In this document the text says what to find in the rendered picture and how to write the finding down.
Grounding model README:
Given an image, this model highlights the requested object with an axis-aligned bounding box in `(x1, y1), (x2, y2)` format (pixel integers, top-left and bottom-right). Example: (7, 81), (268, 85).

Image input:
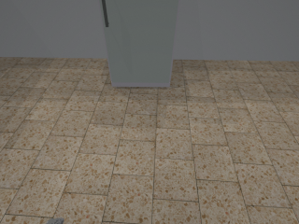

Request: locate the fridge door
(99, 0), (178, 83)

